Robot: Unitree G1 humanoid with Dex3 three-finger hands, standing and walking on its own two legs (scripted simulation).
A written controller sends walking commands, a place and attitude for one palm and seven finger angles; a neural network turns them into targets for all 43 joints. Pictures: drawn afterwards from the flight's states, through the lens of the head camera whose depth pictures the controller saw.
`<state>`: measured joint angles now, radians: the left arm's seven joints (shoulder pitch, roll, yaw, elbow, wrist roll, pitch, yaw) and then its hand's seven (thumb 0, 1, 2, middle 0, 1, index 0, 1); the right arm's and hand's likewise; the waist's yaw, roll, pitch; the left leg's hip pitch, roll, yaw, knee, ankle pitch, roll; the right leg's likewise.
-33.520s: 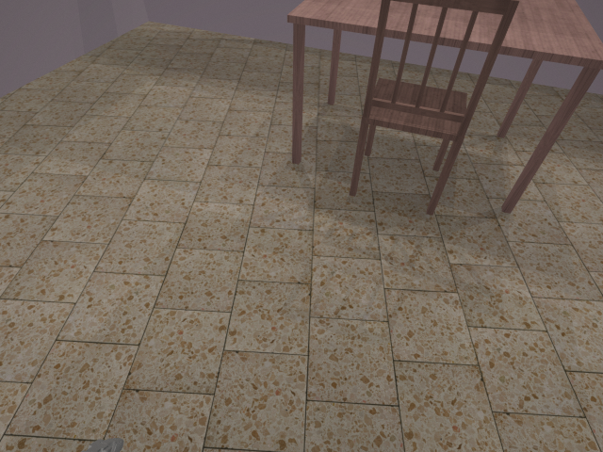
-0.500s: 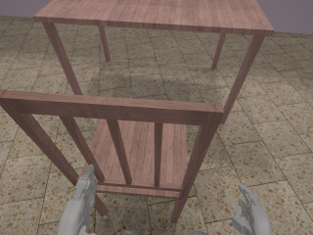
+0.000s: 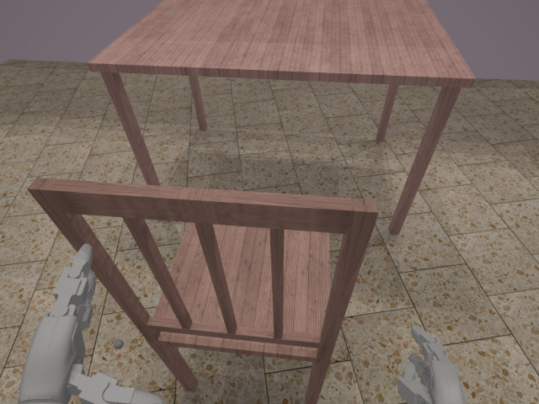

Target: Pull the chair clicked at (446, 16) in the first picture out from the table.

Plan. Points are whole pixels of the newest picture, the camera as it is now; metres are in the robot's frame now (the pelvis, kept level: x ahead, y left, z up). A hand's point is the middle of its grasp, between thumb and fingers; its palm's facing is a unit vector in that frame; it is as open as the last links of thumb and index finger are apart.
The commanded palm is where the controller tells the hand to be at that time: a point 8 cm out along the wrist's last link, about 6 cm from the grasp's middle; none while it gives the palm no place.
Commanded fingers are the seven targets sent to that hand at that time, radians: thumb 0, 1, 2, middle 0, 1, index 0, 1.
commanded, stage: draw the hand back to the body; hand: left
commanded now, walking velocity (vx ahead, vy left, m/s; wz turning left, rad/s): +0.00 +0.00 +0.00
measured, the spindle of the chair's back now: (220, 286) +0.31 +0.11 -0.01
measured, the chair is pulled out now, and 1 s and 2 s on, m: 0.59 0.59 0.59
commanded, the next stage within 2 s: step back with the hand held close in 0.96 s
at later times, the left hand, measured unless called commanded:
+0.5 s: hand (50, 278) +0.20 +0.24 +0.19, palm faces +0.44 -0.78 -0.44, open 10.5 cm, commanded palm +0.16 +0.29 +0.21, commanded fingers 0.00 0.79 0.85 -0.19 -0.28 -0.19 -0.28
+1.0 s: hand (35, 260) +0.21 +0.25 +0.21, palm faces +0.47 -0.77 -0.43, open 7.4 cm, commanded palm +0.16 +0.29 +0.22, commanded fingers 0.00 0.90 0.90 -0.20 -0.30 -0.20 -0.30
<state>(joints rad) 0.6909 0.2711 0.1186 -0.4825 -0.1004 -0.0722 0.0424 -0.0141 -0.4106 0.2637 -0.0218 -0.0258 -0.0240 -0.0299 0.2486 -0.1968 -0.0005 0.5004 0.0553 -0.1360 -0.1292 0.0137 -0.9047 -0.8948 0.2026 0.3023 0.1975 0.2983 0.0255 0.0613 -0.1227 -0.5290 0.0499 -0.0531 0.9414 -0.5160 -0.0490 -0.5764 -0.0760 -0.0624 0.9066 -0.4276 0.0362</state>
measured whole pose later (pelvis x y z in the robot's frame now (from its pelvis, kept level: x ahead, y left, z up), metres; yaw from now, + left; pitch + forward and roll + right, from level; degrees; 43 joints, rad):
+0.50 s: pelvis +0.02 -0.01 +0.04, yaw -1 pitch -3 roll +0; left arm 0.56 0.34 0.28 -0.44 -0.04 -0.03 0.18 0.00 0.44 0.68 -0.14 -0.20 -0.15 -0.21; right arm 0.21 -0.22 0.01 0.62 0.02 -0.16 -0.12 0.01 -0.90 -0.89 0.20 0.30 0.20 0.30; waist 0.05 0.08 -0.01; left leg -0.14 0.06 -0.02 0.56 -0.37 -0.05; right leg -0.21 -0.06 -0.05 0.58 -0.31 0.03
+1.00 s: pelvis +0.02 -0.01 +0.05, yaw -2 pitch -4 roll +0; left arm 0.52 0.34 0.34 -0.45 -0.05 -0.05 0.17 0.01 0.88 0.89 -0.21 -0.30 -0.21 -0.30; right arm 0.20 -0.23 -0.01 0.66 0.02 -0.16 -0.10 0.01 -0.91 -0.89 0.20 0.30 0.20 0.30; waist 0.06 0.08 0.02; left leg -0.07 0.06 0.00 0.48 -0.34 -0.05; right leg -0.15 -0.05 -0.05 0.50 -0.27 0.03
